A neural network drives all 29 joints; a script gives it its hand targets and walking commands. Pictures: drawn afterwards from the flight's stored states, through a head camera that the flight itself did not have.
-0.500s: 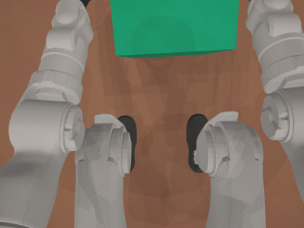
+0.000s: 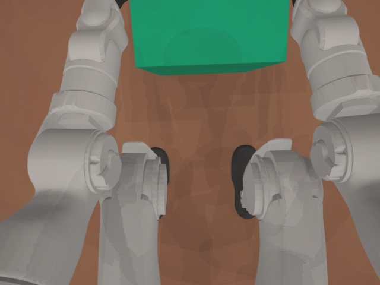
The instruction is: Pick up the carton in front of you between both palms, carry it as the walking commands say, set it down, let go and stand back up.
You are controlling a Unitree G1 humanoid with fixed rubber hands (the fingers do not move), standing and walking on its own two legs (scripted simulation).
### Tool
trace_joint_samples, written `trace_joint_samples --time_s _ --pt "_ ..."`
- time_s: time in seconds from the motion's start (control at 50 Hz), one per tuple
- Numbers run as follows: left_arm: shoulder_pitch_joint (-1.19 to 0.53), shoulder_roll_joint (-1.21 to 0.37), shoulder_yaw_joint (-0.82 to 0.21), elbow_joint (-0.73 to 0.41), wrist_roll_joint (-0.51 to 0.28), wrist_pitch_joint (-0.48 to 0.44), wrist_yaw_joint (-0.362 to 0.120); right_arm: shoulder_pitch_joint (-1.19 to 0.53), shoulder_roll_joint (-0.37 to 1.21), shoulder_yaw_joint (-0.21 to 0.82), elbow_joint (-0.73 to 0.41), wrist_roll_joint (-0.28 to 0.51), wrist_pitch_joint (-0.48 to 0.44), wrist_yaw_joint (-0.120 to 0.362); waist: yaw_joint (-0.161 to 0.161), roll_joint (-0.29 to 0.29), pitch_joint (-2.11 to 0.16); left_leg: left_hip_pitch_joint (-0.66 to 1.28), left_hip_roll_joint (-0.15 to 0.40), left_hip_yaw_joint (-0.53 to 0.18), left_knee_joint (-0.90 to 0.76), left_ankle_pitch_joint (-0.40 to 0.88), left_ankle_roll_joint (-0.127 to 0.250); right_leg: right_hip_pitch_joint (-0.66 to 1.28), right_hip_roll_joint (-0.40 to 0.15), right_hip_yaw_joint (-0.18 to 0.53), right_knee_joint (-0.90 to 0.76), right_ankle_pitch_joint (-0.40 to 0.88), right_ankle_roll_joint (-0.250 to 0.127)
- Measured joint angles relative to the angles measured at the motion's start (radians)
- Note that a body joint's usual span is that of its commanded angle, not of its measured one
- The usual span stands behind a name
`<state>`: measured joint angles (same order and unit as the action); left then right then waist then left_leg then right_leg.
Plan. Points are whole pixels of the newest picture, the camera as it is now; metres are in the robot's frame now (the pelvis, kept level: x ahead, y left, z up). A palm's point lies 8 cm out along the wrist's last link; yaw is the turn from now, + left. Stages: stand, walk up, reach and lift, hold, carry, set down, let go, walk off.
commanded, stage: reach and lift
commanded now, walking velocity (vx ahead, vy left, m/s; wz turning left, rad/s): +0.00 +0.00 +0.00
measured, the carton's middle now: (204, 13) +0.54 -0.02 -0.23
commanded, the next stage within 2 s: none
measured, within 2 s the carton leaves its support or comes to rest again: neither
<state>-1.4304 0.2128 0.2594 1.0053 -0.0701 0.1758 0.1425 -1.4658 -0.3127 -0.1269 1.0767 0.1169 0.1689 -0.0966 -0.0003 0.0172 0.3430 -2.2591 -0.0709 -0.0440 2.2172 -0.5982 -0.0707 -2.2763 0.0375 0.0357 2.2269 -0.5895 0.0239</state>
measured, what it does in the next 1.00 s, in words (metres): rises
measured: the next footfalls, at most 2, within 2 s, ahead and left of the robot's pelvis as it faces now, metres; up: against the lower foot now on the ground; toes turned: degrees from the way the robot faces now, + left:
none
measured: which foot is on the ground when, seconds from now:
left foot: down 0.00-1.00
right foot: down 0.00-1.00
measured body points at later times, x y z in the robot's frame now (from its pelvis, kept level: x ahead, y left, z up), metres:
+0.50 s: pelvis -0.01 +0.01 +0.10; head +0.26 -0.01 +0.46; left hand +0.51 +0.14 +0.03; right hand +0.51 -0.17 +0.03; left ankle +0.11 +0.14 -0.33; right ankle +0.11 -0.13 -0.33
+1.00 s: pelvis +0.03 +0.01 +0.23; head +0.21 -0.01 +0.64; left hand +0.47 +0.14 +0.18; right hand +0.47 -0.16 +0.18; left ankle +0.11 +0.14 -0.33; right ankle +0.11 -0.13 -0.33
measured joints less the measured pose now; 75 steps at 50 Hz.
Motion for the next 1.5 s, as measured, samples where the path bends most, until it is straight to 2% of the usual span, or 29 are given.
trace_joint_samples --time_s 0.04,0.16,0.22,0.36,0.48,0.72,0.86,1.28,1.5 --pt "0.042 -0.013 -0.008 -0.053 -0.018 0.017 0.033 0.046 0.02 0.009 -0.059 0.007 0.02 -0.032 0.001 0.004 -0.034 -0.005 -0.011 -0.005 -0.001 -0.004 -0.006 -0.006 0.006 0.004 -0.001 -0.004 0.005" --pt "0.203 -0.065 0.021 -0.22 -0.014 0.07 0.03 0.19 0.082 -0.044 -0.23 -0.036 0.094 -0.032 -0.001 0.017 -0.184 0.0 -0.045 -0.026 -0.047 -0.001 -0.028 0.001 0.042 0.026 -0.051 0.004 0.036" --pt "0.254 -0.106 0.075 -0.247 0.037 0.092 0.014 0.24 0.124 -0.108 -0.259 -0.092 0.123 -0.016 -0.003 0.017 -0.271 0.024 -0.046 -0.027 -0.096 0.01 -0.025 0.026 0.054 0.035 -0.103 0.017 0.045" --pt "0.277 -0.184 0.231 -0.211 0.225 0.141 -0.043 0.274 0.2 -0.278 -0.223 -0.273 0.17 0.042 0.001 0.0 -0.408 0.106 -0.037 -0.027 -0.253 0.058 -0.011 0.104 0.071 0.051 -0.265 0.073 0.046" --pt "0.299 -0.209 0.27 -0.244 0.288 0.165 -0.066 0.296 0.236 -0.333 -0.25 -0.341 0.186 0.063 0.0 -0.008 -0.45 0.166 -0.045 -0.035 -0.367 0.097 -0.01 0.166 0.072 0.057 -0.376 0.109 0.043" --pt "0.444 -0.243 0.214 -0.364 0.259 0.203 -0.074 0.454 0.291 -0.299 -0.396 -0.322 0.224 0.063 0.0 -0.003 -0.51 0.331 -0.049 -0.051 -0.525 0.102 -0.005 0.334 0.069 0.063 -0.535 0.109 0.04" --pt "0.566 -0.267 0.18 -0.383 0.243 0.194 -0.072 0.579 0.32 -0.269 -0.423 -0.301 0.218 0.052 0.002 -0.005 -0.547 0.498 -0.041 -0.055 -0.634 0.092 0.006 0.501 0.069 0.071 -0.644 0.1 0.034" --pt "0.887 -0.326 0.115 -0.388 0.255 0.133 -0.085 0.907 0.4 -0.23 -0.438 -0.311 0.152 0.054 0.002 -0.009 -0.559 1.116 -0.021 -0.086 -1.08 0.153 0.032 1.123 0.051 0.087 -1.093 0.159 0.01" --pt "1.057 -0.351 0.063 -0.446 0.26 0.153 -0.092 1.082 0.428 -0.183 -0.504 -0.309 0.171 0.056 -0.001 -0.011 -0.52 1.5 -0.003 -0.098 -1.375 0.23 0.045 1.508 0.034 0.099 -1.389 0.234 0.0"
